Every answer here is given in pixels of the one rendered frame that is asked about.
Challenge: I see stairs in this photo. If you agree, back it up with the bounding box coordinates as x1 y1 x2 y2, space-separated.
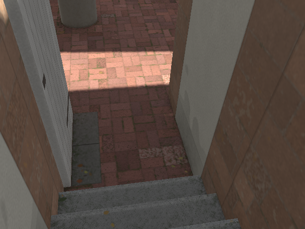
50 177 241 229

